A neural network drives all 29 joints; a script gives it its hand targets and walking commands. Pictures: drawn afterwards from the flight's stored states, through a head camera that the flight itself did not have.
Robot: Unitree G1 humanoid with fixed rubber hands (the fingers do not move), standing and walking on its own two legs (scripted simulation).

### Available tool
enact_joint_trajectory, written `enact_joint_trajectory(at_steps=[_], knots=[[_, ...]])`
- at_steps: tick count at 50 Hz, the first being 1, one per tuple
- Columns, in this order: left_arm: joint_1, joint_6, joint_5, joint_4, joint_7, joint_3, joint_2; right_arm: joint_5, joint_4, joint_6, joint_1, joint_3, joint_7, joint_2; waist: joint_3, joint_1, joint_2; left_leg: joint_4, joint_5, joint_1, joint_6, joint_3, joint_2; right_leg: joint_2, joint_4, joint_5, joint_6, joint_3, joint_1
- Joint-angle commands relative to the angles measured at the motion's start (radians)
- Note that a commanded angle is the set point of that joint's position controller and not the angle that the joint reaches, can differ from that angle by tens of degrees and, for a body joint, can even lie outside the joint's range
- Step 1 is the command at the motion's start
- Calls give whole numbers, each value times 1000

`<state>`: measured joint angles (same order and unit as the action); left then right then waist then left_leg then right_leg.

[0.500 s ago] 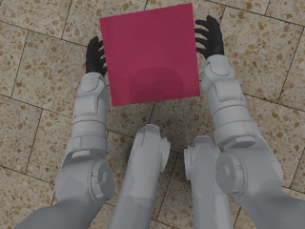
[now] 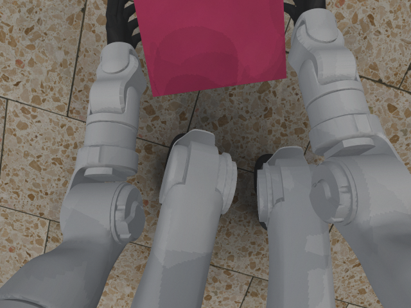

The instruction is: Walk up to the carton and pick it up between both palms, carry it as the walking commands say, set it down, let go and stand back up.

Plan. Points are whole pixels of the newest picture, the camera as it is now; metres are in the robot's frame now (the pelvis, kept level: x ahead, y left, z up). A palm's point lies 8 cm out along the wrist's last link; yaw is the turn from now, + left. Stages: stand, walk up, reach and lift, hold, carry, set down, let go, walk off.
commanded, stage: set down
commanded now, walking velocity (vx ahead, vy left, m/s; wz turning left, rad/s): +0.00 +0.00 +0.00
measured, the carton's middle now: (213, 30) +0.50 +0.09 -0.25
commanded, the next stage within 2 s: none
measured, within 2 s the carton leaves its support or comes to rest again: rests again in 0.86 s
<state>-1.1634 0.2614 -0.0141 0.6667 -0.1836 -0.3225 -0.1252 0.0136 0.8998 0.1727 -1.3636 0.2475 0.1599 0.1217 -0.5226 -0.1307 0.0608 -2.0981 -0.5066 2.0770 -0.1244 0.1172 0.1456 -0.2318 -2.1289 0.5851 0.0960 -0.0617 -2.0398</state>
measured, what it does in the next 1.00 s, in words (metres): stands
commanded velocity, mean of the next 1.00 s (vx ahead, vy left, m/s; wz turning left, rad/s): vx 0.00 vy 0.00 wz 0.00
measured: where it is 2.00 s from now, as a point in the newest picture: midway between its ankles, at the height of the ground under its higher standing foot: (222, 195)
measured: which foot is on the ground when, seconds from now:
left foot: down 0.00-1.00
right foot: down 0.00-1.00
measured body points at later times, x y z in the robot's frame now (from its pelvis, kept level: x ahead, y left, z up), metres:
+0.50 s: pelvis +0.01 -0.01 -0.01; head +0.36 +0.04 +0.24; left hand +0.47 +0.24 -0.21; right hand +0.55 -0.03 -0.20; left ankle +0.14 +0.13 -0.36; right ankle +0.13 -0.12 -0.36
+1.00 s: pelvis +0.02 -0.01 -0.01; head +0.37 +0.03 +0.26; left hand +0.46 +0.24 -0.21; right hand +0.54 -0.03 -0.20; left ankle +0.14 +0.13 -0.36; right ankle +0.13 -0.12 -0.36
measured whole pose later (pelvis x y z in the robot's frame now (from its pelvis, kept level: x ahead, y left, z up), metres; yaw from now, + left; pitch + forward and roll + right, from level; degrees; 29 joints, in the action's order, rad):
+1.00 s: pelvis +0.02 -0.01 -0.01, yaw +1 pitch +39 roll +1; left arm -1.13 0.13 0.04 0.94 -0.08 -0.40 -0.13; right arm -0.09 1.09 0.10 -1.31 0.26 0.19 0.08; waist -0.24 -0.14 0.07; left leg -2.11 -0.53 2.26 -0.09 0.06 0.07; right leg -0.20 -2.16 0.60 0.07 -0.06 -2.24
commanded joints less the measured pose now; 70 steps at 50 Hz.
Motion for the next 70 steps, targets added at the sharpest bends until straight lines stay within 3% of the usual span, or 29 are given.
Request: enact_joint_trajectory(at_steps=[1, 2, 6, 7, 9, 10, 11, 13, 14, 19, 21, 23, 25, 26, 27, 29, 33, 34, 35, 44, 48, 52, 53, 56, 57, 59, 60, 62, 70], knots=[[-778, -102, -98, -142, 271, 474, 812, 62, -76, -5, -562, -461, -183, -980, 1828, -114, -21, 166, 365, -667, 67, -252, -19, 10, 149, -244, -81, 109, 498], [-887, -124, -143, -279, 267, 490, 733, 83, -121, -1, -550, -475, -177, -1012, 1896, -86, 47, 154, 365, -675, 78, -229, -27, 9, 130, -265, -79, 112, 542], [-753, -103, -23, -25, 304, 338, 739, 58, 68, 9, -531, -429, -189, -999, 1659, -176, 59, 158, 244, -520, 90, -270, -35, 4, 182, -165, -66, 91, 445], [-800, -110, -54, -62, 316, 347, 739, 29, 75, 14, -501, -412, -190, -1014, 1654, -132, 123, 180, 237, -518, 92, -241, -33, 5, 166, -158, -57, 118, 442], [-733, -100, -10, 47, 330, 306, 738, 24, 82, 6, -504, -385, -192, -965, 1611, -175, 45, 169, 210, -446, 104, -260, -38, 3, 166, -137, -77, 97, 379], [-795, -108, -39, -39, 341, 334, 756, -2, 84, 5, -486, -376, -187, -972, 1680, -117, 85, 153, 262, -478, 91, -245, -46, 10, 157, -193, -74, 102, 447], [-790, -108, -35, -17, 346, 312, 701, 24, 20, -3, -545, -396, -193, -953, 1701, -178, 88, 166, 280, -498, 97, -243, -35, 9, 143, -193, -61, 111, 402], [-857, -130, -25, -102, 339, 308, 627, 22, 57, 4, -529, -396, -195, -1010, 1697, -191, 99, 147, 265, -477, 104, -248, -45, 14, 139, -194, -62, 92, 417], [-820, -120, -50, -90, 344, 324, 724, 9, 4, -16, -551, -371, -181, -963, 1725, -126, 75, 145, 275, -489, 103, -251, -34, -3, 152, -209, -74, 97, 438], [-829, -142, -107, -189, 327, 415, 690, 63, -49, -35, -491, -439, -166, -1002, 1880, -162, 33, 121, 454, -617, 93, -231, -22, 4, 99, -352, -65, 98, 437], [-834, -128, -70, -62, 327, 400, 669, 39, 129, -15, -439, -395, -180, -986, 1588, -130, 9, 142, 291, -499, 95, -229, -39, 13, 128, -210, -84, 90, 341], [-821, -126, -103, -39, 339, 423, 704, 29, 79, -27, -449, -384, -189, -945, 1578, -101, 7, 154, 329, -542, 82, -209, -37, 15, 90, -232, -86, 127, 327], [-795, -124, -52, -41, 332, 398, 745, 54, 15, -39, -510, -395, -205, -990, 1667, -144, -8, 136, 401, -590, 88, -199, -37, 5, 100, -279, -87, 99, 302], [-786, -125, -110, -28, 342, 421, 772, 22, 42, -34, -484, -377, -198, -957, 1663, -99, 15, 131, 389, -566, 73, -207, -28, 11, 93, -263, -91, 117, 335], [-725, -122, -45, -4, 337, 384, 785, 43, 17, -50, -527, -376, -216, -958, 1596, -163, -25, 138, 409, -577, 86, -202, -18, 0, 87, -256, -85, 118, 241], [-743, -130, -83, 13, 335, 361, 742, 51, -41, -54, -566, -437, -203, -953, 1595, -143, 108, 107, 360, -520, 101, -207, -26, 25, 103, -218, -70, 113, 294], [-780, -152, -59, 17, 328, 331, 684, 5, 112, -40, -470, -369, -204, -977, 1485, -114, 107, 134, 297, -402, 102, -218, -22, 2, 129, -226, -73, 107, 258], [-741, -157, -31, -2, 322, 317, 672, 22, 70, -53, -492, -382, -207, -972, 1467, -185, 39, 124, 380, -418, 107, -210, -33, 2, 104, -274, -71, 84, 209], [-782, -162, -47, -9, 327, 314, 654, 5, 97, -47, -456, -359, -208, -971, 1480, -141, 70, 123, 358, -425, 105, -204, -23, 9, 112, -255, -74, 96, 199], [-648, -178, -2, 94, 336, 260, 634, -50, 107, -81, -429, -315, -201, -928, 1371, -138, 105, 132, 323, -312, 122, -199, -16, 5, 132, -259, -69, 92, 162], [-603, -169, -6, 135, 347, 284, 703, -87, 148, -96, -351, -246, -197, -851, 1308, -61, 16, 128, 339, -315, 102, -185, -28, 3, 148, -253, -93, 78, 105], [-623, -189, -29, 117, 348, 277, 644, -122, 182, -96, -330, -257, -192, -846, 1263, -28, 105, 125, 355, -271, 93, -173, -16, 18, 136, -268, -85, 104, 113], [-598, -190, -23, 112, 343, 311, 653, -76, 138, -98, -342, -294, -205, -885, 1328, -81, 56, 130, 407, -358, 102, -162, -29, 6, 104, -291, -81, 106, 108], [-602, -191, -12, 141, 343, 233, 590, -90, 137, -89, -338, -313, -201, -864, 1242, -98, 166, 99, 318, -231, 114, -181, -32, 30, 142, -244, -79, 67, 146], [-569, -196, 15, 163, 336, 241, 585, -76, 104, -103, -379, -323, -202, -832, 1226, -125, 109, 126, 317, -229, 115, -168, -32, 22, 118, -254, -67, 87, 92], [-584, -186, 7, 139, 344, 234, 566, -116, 184, -79, -333, -267, -197, -811, 1226, -55, 123, 133, 244, -242, 115, -163, -41, 29, 143, -194, -81, 73, 135], [-624, -195, 23, 152, 337, 243, 549, -67, 174, -91, -368, -287, -204, -841, 1274, -123, 87, 140, 275, -246, 121, -182, -41, 17, 126, -228, -73, 83, 140], [-591, -181, 19, 183, 339, 252, 589, -108, 163, -96, -357, -247, -200, -757, 1231, -44, 68, 125, 292, -280, 105, -171, -38, 15, 133, -215, -75, 95, 86], [-556, -202, 14, 230, 325, 194, 543, -92, 183, -100, -391, -262, -188, -739, 1199, -96, 94, 122, 258, -258, 115, -181, -49, 28, 141, -172, -75, 73, 100]])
